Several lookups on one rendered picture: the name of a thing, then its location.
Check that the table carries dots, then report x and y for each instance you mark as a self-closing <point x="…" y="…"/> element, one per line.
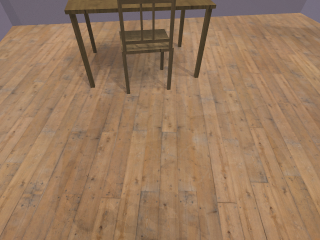
<point x="87" y="7"/>

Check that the chair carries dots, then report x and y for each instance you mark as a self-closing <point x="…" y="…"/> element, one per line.
<point x="147" y="41"/>

